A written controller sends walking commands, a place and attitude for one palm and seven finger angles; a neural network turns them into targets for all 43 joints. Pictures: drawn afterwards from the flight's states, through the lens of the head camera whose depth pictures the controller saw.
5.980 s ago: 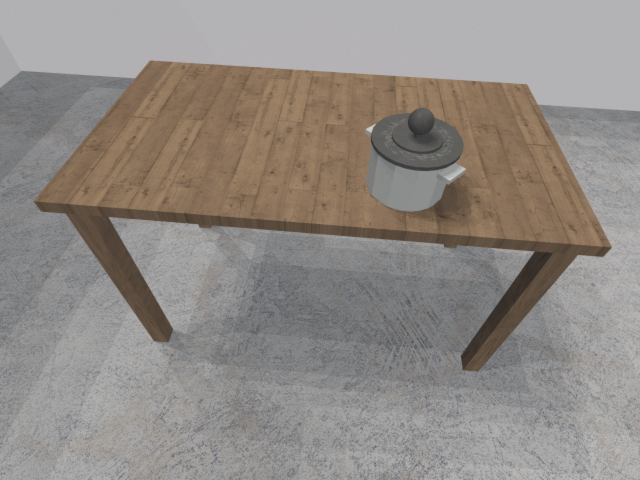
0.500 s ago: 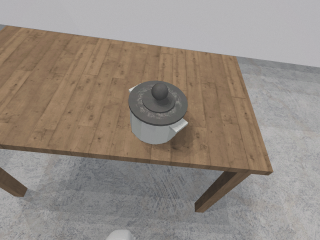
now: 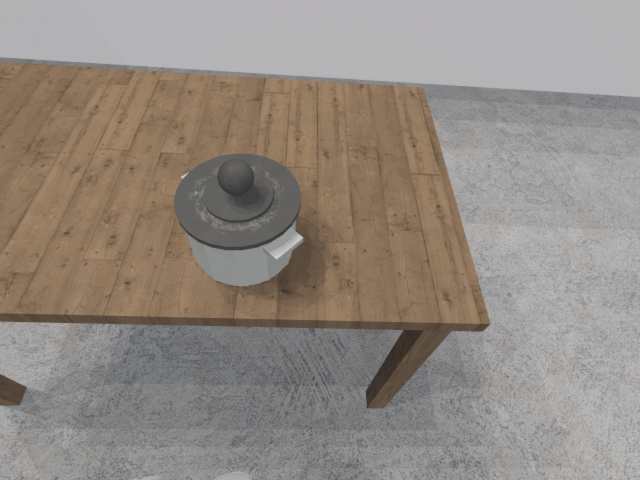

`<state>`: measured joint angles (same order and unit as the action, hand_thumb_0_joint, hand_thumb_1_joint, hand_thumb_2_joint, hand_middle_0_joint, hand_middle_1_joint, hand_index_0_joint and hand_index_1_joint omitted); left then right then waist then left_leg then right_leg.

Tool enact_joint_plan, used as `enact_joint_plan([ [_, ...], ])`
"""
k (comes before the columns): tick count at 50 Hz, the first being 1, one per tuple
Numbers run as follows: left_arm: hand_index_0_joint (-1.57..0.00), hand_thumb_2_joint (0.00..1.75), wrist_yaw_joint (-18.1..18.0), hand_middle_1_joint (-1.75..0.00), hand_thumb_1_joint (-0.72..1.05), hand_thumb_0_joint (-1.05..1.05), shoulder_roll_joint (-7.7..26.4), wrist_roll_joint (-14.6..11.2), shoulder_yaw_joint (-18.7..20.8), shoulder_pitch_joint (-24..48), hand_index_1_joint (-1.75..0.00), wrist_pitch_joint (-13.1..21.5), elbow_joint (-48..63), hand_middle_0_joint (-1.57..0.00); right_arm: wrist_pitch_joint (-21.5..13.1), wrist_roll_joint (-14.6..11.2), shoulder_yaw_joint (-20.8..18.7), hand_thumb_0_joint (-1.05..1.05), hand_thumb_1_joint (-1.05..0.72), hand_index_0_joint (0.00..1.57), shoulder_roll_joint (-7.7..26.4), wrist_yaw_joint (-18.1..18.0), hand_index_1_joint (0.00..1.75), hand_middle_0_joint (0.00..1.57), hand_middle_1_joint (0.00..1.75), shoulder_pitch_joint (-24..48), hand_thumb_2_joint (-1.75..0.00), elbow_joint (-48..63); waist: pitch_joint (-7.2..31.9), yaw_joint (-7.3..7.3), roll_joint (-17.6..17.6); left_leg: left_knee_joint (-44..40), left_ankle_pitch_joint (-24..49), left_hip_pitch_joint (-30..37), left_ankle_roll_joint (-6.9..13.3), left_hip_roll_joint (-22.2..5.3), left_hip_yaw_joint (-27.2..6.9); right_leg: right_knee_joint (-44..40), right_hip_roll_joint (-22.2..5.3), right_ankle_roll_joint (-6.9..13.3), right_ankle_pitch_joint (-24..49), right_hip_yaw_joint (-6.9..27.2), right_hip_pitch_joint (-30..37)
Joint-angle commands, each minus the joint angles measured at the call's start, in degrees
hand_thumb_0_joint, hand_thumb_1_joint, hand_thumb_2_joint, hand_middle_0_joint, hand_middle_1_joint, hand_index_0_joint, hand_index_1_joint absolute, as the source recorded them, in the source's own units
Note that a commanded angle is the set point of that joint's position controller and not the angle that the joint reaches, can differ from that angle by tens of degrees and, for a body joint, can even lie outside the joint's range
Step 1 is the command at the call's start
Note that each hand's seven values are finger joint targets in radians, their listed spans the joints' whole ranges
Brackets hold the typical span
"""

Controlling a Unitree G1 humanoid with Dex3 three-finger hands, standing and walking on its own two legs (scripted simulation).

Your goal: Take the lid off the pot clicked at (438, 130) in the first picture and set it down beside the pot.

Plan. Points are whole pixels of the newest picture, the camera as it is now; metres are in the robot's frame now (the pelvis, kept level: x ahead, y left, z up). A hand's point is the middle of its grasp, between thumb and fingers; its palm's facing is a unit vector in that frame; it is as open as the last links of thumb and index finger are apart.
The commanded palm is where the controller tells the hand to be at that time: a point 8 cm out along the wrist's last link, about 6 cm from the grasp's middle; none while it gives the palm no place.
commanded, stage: come to a stop and stand still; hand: left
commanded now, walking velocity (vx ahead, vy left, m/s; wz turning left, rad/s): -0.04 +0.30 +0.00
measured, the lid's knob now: (236, 177) +0.47 +0.14 +0.09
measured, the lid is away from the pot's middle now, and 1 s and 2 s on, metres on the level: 0.00 0.00 0.00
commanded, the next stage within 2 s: look again from close up in 0.90 s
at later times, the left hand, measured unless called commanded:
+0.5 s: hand out of the picture +0.00 +0.16 -0.16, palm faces +0.02 -0.98 -0.21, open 7.3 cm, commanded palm none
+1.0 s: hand out of the picture -0.02 +0.16 -0.16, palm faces +0.02 -0.98 -0.21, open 7.4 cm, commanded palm none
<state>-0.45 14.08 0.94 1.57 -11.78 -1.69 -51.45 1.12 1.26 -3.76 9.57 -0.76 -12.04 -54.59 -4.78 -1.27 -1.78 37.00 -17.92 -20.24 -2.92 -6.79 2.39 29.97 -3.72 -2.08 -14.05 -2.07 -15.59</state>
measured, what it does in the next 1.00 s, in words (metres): stands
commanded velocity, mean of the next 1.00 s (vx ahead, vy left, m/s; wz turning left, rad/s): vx -0.02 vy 0.06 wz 0.00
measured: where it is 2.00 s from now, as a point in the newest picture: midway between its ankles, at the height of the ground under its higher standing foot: outside the picture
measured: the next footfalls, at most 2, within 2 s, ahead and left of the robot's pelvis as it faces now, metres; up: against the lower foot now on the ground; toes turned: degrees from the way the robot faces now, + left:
none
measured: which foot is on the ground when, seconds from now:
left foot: down 0.00-1.00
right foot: down 0.00-1.00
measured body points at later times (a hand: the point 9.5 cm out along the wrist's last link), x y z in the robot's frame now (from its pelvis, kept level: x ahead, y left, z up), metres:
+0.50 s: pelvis -0.01 -0.02 +0.01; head +0.01 -0.01 +0.46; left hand +0.00 +0.21 -0.15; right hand +0.03 -0.25 -0.14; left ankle +0.01 +0.09 -0.73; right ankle +0.00 -0.16 -0.73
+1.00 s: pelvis -0.01 -0.01 +0.01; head +0.00 -0.01 +0.46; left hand -0.02 +0.21 -0.15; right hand -0.01 -0.22 -0.15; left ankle +0.01 +0.09 -0.73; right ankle +0.00 -0.16 -0.73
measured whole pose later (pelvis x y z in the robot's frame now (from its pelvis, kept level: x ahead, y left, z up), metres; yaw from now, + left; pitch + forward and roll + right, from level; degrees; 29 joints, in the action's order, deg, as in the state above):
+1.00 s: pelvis -0.01 -0.01 +0.01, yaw +1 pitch +0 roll +0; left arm -2.3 8.6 0.9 -1.3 -19.5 0.1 -59.9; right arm 1.2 1.1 -2.0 7.7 -1.0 -18.3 -60.3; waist -0.7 -0.5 1.0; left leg 30.7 -14.5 -16.4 2.1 0.2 4.0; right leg 30.0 -4.5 -2.3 -15.6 -2.0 -14.4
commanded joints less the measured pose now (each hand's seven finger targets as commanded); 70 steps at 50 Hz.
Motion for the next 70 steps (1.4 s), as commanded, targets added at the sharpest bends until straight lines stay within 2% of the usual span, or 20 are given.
enact_joint_plan([
  [1,-0.20,0.90,-1.2,-0.30,0.90,0.00,7.5,0.8,0.2,-8.0,-0.30,2.0,-0.3,-0.20,0.1,-1.1,0.2,0.00,-0.90,0.20,1.7,-0.3,0.30,0.20,0.30,-2.6,-0.90,3.2,9.5,0.98,-7.6,11.5,-14.5,-4.9,1.4,5.4,1.1,-9.0,-14.3,8.2,36.9,9.2,12.8],
  [3,-0.20,0.90,-1.7,-0.30,0.90,0.00,5.8,0.5,0.3,-4.2,-0.30,2.5,-1.7,-0.20,0.7,-0.9,0.7,0.00,-0.90,0.20,2.6,-0.4,0.30,0.20,0.30,-2.4,-0.90,1.1,4.9,0.30,-16.3,9.1,-10.7,0.0,1.0,3.5,0.1,-11.8,-11.3,8.4,26.3,9.1,4.8],
  [4,-0.20,0.90,-1.7,-0.30,0.90,0.00,4.6,0.2,-0.2,-3.4,-0.30,2.6,-2.0,-0.20,0.3,-1.1,0.9,0.00,-0.90,0.20,2.8,-0.4,0.30,0.20,0.30,-2.8,-0.90,0.0,3.3,-0.24,-14.8,4.9,-6.7,2.7,1.1,3.5,-0.1,-10.5,-9.9,8.1,27.6,7.3,3.4],
  [5,-0.20,0.90,-1.8,-0.30,0.90,0.00,4.0,0.0,-0.5,-2.7,-0.30,2.9,-2.2,-0.20,-0.3,-1.3,1.1,0.00,-0.90,0.20,2.7,-0.4,0.30,0.20,0.30,-4.9,-0.90,-1.4,3.5,-1.29,-12.3,-2.9,-0.9,6.3,1.3,3.7,0.1,-7.9,-8.8,7.2,29.6,5.3,3.3],
  [6,-0.20,0.90,-1.8,-0.30,0.90,0.00,3.4,-0.3,-0.7,-2.5,-0.30,2.9,-2.2,-0.20,-0.9,-1.5,1.3,0.00,-0.90,0.20,2.9,-0.3,0.30,0.20,0.30,-6.0,-0.90,-2.8,3.5,-1.06,-4.2,-8.6,9.4,9.1,1.7,3.9,-0.5,-4.9,-7.1,5.8,29.3,4.0,3.2],
  [7,-0.20,0.90,-1.8,-0.30,0.90,0.00,2.3,-0.7,-0.7,-3.4,-0.30,2.9,-1.8,-0.20,-1.6,-1.5,1.4,0.00,-0.90,0.20,3.9,-0.6,0.30,0.20,0.30,-5.3,-0.90,-3.1,3.8,0.08,2.6,-10.3,22.1,10.9,2.6,1.5,-2.2,-2.9,-5.2,4.1,28.5,3.1,3.3],
  [8,-0.20,0.90,-2.0,-0.30,0.90,0.00,1.8,-1.0,-0.9,-5.1,-0.30,2.9,-2.0,-0.20,-1.9,-1.5,1.6,0.00,-0.90,0.20,4.8,-1.0,0.30,0.20,0.30,-4.6,-0.90,-2.9,5.3,1.11,5.3,-10.1,30.3,11.9,3.4,-0.1,-2.8,-2.8,-4.5,3.5,26.8,3.3,5.0],
  [9,-0.20,0.90,-2.3,-0.30,0.90,0.00,1.9,-0.9,-0.7,-5.8,-0.30,2.7,-2.0,-0.20,-1.5,-1.4,1.6,0.00,-0.90,0.20,5.0,-1.2,0.30,0.20,0.30,-4.6,-0.90,-2.7,5.2,1.55,3.8,-10.5,29.8,11.9,3.9,-0.6,-2.9,-3.3,-4.6,3.8,24.4,4.1,5.3],
  [11,-0.20,0.90,-2.3,-0.30,0.90,0.00,2.5,-0.8,-0.6,-6.9,-0.30,2.2,-3.4,-0.20,-1.8,-1.5,1.8,0.00,-0.90,0.20,4.7,-1.3,0.30,0.20,0.30,-3.7,-0.90,-2.9,4.3,2.32,11.0,-10.9,31.4,10.7,5.0,-0.3,-4.1,-3.6,-4.8,3.3,20.3,3.9,6.2],
  [16,-0.20,0.90,-2.4,-0.30,0.90,0.00,3.3,-0.4,-0.3,-7.0,-0.30,1.9,-3.7,-0.20,-1.0,-1.6,1.4,0.00,-0.90,0.20,4.4,-1.0,0.30,0.20,0.30,-4.0,-0.90,-1.7,5.6,2.13,0.6,-11.7,19.7,10.6,4.2,0.2,-3.2,-4.9,-6.4,4.1,18.7,4.4,5.2],
  [20,-0.20,0.90,-2.3,-0.30,0.90,0.00,2.8,-0.1,-0.5,-6.6,-0.30,1.7,-3.5,-0.20,-0.5,-1.2,1.4,0.00,-0.90,0.20,4.3,-0.3,0.30,0.20,0.30,-4.1,-0.90,-1.8,3.6,1.63,-3.9,-13.1,7.2,9.6,3.7,1.2,-2.4,-8.5,-6.2,3.6,4.7,5.5,1.5],
  [26,-0.20,0.90,-2.0,-0.30,0.90,0.00,2.7,0.2,-0.5,-7.7,-0.30,1.3,-3.9,-0.20,-0.7,-0.9,1.7,0.00,-0.90,0.20,3.7,0.3,0.30,0.20,0.30,-5.6,-0.90,-2.4,-1.9,1.82,0.7,-16.7,-4.0,4.4,4.6,1.3,-4.0,-10.8,-3.8,3.2,-11.0,4.9,-2.3],
  [40,-0.20,0.90,-2.0,-0.30,0.90,0.00,-0.7,0.1,-1.5,-12.4,-0.30,2.5,-7.3,-0.20,-2.5,-1.3,2.5,0.00,-0.90,0.20,1.9,-0.2,0.30,0.20,0.30,-9.8,-0.90,-4.6,-0.1,2.01,3.2,-18.0,0.2,4.1,5.3,0.4,-5.3,-8.1,-2.8,3.0,0.1,2.8,1.2],
  [41,-0.20,0.90,-1.6,-0.30,0.90,0.00,6.2,-0.3,-1.7,-7.9,-0.30,4.7,-5.2,-0.20,-3.1,0.4,1.6,0.00,-0.90,0.20,7.5,0.4,0.30,0.20,0.30,-7.7,-0.90,-1.3,0.8,-0.65,12.8,-18.8,7.7,6.3,5.6,5.9,-3.8,-1.7,2.2,5.2,1.4,1.4,2.6],
  [42,-0.20,0.90,-2.1,-0.30,0.90,0.00,3.7,0.1,-0.7,-8.7,-0.30,2.7,-4.1,-0.20,-3.5,-0.1,0.3,0.00,-0.90,0.20,6.2,-0.1,0.30,0.20,0.30,-5.8,-0.90,-0.4,5.0,1.16,13.1,-19.9,-4.2,3.9,4.8,-1.4,-8.7,0.3,0.0,4.0,-6.3,0.3,0.8],
  [43,-0.20,0.90,-2.2,-0.30,0.90,0.00,0.7,0.4,-1.4,-10.2,-0.30,2.5,-4.9,-0.20,-3.3,-0.3,0.3,0.00,-0.90,0.20,5.9,-0.3,0.30,0.20,0.30,-4.3,-0.90,-0.1,6.2,1.65,13.7,-20.8,-7.1,2.2,5.6,-1.4,-10.2,-0.2,0.4,3.9,-3.3,0.2,2.1],
  [45,-0.20,0.90,-2.2,-0.30,0.90,0.00,0.2,0.3,-1.7,-11.9,-0.30,3.1,-5.9,-0.20,-2.4,-0.7,0.6,0.00,-0.90,0.20,4.6,-0.3,0.30,0.20,0.30,-3.4,-0.90,-0.2,5.2,2.39,7.4,-17.5,-4.1,1.9,5.5,0.7,-8.1,-3.6,-0.7,4.2,0.1,1.4,2.8],
  [49,-0.20,0.90,-2.7,-0.30,0.90,0.00,0.1,0.2,-1.2,-9.7,-0.30,3.2,-5.6,-0.20,-1.8,-0.5,0.5,0.00,-0.90,0.20,4.7,-0.1,0.30,0.20,0.30,-5.8,-0.90,-1.0,1.2,0.69,-2.2,-13.3,-0.6,2.9,4.9,2.1,-6.8,-6.5,-2.3,4.2,-4.3,4.2,-3.1],
  [58,-0.20,0.90,-2.9,-0.30,0.90,0.00,1.2,0.1,-0.7,-8.6,-0.30,3.3,-4.6,-0.20,-2.5,-0.5,0.8,0.00,-0.90,0.20,5.8,0.0,0.30,0.20,0.30,-4.7,-0.90,-1.9,3.8,0.95,3.1,-12.2,11.0,7.0,5.2,1.2,-5.9,-4.0,-2.2,3.4,4.1,3.9,-1.4],
  [70,-0.20,0.90,-2.8,-0.30,0.90,0.00,2.6,0.2,-0.6,-6.9,-0.30,3.3,-3.8,-0.20,-2.1,-0.6,1.4,0.00,-0.90,0.20,5.8,0.1,0.30,0.20,0.30,-2.2,-0.90,-2.8,2.8,0.94,1.0,-11.8,10.8,8.8,4.4,1.6,-4.0,-6.6,-3.4,3.2,5.0,5.6,-0.9],
])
